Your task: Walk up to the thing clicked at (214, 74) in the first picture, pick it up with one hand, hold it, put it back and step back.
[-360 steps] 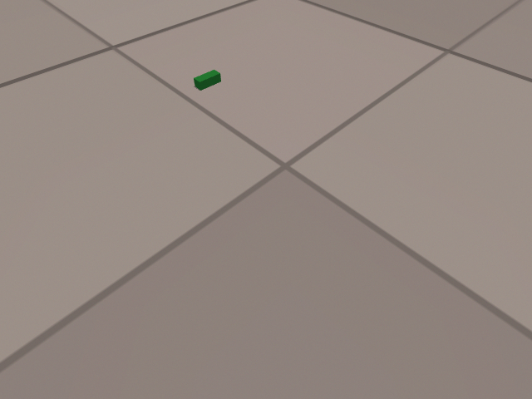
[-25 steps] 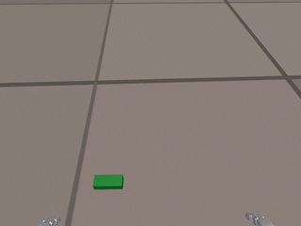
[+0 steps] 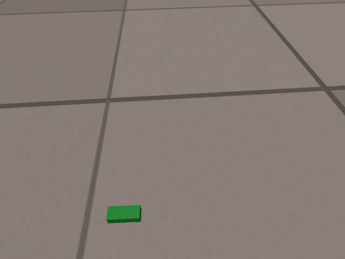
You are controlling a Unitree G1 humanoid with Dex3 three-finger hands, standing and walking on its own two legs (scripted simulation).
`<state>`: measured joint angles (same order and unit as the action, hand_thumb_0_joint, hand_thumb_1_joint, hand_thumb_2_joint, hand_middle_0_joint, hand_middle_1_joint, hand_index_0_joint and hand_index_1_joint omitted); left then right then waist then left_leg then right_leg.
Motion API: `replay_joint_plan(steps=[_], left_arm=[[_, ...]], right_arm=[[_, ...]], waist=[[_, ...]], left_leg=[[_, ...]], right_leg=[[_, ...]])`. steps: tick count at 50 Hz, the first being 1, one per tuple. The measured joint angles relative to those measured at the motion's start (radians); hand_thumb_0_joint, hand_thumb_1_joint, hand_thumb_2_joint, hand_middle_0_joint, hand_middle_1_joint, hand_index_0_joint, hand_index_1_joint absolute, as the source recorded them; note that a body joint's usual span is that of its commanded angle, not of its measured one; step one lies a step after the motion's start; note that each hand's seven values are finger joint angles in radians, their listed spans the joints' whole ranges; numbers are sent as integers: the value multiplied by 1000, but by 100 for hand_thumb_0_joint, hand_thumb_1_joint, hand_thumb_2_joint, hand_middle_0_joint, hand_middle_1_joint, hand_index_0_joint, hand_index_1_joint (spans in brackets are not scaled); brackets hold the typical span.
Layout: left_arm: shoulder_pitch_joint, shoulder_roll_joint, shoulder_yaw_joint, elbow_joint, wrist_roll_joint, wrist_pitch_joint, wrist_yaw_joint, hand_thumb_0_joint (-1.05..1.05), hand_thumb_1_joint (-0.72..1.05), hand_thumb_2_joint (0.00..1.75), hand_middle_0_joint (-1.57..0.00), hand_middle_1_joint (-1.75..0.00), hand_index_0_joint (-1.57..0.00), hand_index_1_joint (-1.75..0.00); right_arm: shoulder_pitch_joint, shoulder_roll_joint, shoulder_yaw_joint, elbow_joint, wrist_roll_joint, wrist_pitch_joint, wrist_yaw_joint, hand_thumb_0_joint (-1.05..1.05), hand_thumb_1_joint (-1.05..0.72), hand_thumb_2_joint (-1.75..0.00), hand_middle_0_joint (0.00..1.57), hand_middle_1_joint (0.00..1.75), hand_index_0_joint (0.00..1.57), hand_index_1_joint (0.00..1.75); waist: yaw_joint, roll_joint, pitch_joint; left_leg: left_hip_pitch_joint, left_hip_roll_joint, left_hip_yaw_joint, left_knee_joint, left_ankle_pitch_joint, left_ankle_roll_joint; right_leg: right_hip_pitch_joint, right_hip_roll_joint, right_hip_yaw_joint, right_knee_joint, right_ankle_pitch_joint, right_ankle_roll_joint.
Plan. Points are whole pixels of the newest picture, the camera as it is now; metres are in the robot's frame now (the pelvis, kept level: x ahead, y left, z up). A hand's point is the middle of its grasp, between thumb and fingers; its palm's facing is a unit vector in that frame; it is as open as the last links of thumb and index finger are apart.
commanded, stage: walk up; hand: left
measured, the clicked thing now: (124, 214) +0.45 +0.30 -0.75
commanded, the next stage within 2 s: stand in 0.14 s
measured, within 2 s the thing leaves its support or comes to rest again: neither
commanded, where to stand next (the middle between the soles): +0.06 +0.03 m, yaw +1 degrees
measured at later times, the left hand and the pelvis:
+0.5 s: hand out of the picture +0.09 +0.24 -0.16, palm faces -0.01 -0.95 -0.32, open 7.4 cm; pelvis +0.01 -0.01 +0.00, yaw +0 degrees
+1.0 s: hand out of the picture +0.08 +0.24 -0.15, palm faces -0.01 -0.94 -0.34, open 7.4 cm; pelvis +0.01 -0.02 +0.00, yaw +1 degrees
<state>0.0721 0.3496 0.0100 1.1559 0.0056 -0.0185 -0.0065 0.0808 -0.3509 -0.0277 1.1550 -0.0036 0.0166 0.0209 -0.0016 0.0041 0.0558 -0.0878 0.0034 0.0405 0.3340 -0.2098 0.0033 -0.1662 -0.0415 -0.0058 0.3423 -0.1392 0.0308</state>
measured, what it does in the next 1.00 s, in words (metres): stands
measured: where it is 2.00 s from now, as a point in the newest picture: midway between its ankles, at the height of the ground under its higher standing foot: outside the picture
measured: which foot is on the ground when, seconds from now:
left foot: down 0.00-1.00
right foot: down 0.00-1.00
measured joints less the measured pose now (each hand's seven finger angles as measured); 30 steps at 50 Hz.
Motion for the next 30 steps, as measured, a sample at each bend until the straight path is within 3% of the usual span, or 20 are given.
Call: replay_joint_plan(steps=[30], left_arm=[[17, -3, -4, -18, -2, 7, -3, 0, 90, 90, -20, -30, -20, -30]], right_arm=[[-5, 13, 8, -3, -3, -22, -9, 1, -91, -90, 20, 30, 20, 30]], waist=[[-3, -14, -8]], left_leg=[[27, 10, -11, -39, 13, -13]], right_leg=[[26, 9, -13, -28, 3, -11]])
